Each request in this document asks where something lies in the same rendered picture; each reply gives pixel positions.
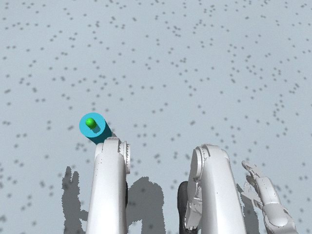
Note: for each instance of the right robot hand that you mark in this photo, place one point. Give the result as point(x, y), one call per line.
point(266, 192)

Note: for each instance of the right robot foot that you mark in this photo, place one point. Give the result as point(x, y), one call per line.
point(182, 200)

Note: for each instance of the right robot arm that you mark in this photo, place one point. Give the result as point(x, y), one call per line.
point(277, 219)

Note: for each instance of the bottle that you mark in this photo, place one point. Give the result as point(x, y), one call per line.
point(94, 127)

